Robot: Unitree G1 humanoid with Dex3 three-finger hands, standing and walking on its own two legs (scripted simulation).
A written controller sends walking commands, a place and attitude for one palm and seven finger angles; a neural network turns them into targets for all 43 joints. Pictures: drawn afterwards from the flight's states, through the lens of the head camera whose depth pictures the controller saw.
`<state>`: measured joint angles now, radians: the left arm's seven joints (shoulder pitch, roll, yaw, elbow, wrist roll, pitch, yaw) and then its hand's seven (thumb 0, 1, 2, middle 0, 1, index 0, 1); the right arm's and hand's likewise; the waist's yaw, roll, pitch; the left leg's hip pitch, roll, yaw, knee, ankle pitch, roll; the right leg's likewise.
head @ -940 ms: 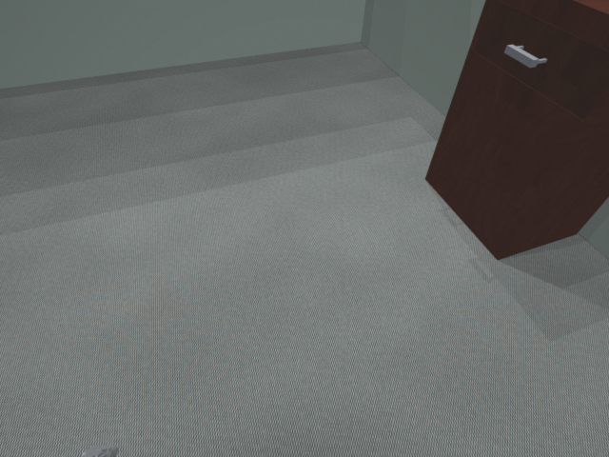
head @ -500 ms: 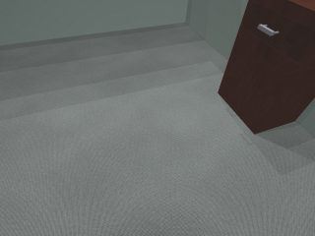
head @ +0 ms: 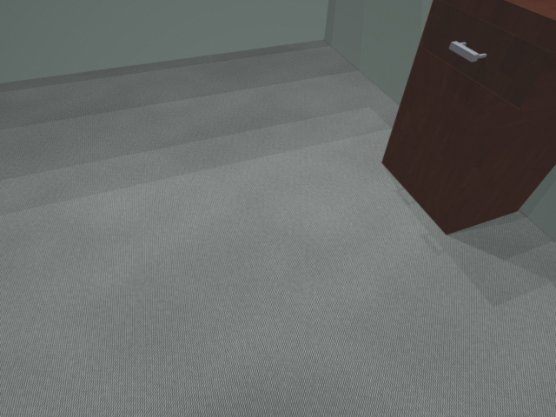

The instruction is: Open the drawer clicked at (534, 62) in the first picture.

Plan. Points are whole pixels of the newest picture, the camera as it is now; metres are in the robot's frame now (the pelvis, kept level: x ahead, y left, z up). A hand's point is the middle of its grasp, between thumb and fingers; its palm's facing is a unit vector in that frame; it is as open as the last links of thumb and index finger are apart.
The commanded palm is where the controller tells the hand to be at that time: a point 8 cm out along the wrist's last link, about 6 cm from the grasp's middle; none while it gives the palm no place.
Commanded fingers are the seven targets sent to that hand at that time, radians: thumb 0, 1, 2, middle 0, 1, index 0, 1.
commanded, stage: look at it before walking up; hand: left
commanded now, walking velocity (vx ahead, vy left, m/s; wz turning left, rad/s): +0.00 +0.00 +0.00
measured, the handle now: (468, 50) +1.31 -0.62 -0.02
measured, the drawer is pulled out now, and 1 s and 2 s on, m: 0.00 0.00 0.00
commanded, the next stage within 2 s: walk to a spot facing it in 0.50 s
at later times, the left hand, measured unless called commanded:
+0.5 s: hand out of the picture +0.08 +0.25 -0.15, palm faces -0.02 -0.94 -0.34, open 7.4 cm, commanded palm none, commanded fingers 0.00 0.90 0.90 -0.20 -0.30 -0.20 -0.30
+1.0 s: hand out of the picture +0.05 +0.21 -0.19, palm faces +0.03 -0.99 -0.15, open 7.4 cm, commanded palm none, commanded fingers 0.00 0.90 0.90 -0.20 -0.30 -0.20 -0.30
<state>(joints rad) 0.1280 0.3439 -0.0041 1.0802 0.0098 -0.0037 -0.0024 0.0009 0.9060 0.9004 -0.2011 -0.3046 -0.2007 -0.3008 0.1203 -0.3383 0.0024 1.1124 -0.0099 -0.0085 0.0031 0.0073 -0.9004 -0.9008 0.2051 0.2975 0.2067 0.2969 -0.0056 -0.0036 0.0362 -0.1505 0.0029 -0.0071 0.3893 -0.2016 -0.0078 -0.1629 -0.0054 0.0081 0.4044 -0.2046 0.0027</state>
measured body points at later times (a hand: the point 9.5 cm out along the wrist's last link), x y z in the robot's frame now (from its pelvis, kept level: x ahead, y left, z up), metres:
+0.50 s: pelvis +0.01 +0.00 +0.00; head +0.01 +0.00 +0.45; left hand +0.08 +0.30 -0.13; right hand +0.09 -0.30 -0.13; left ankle +0.01 +0.13 -0.74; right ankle +0.01 -0.12 -0.74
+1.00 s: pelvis +0.08 +0.03 -0.01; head +0.08 +0.05 +0.44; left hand +0.05 +0.26 -0.18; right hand +0.04 -0.20 -0.15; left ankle +0.02 +0.12 -0.74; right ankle +0.04 -0.10 -0.69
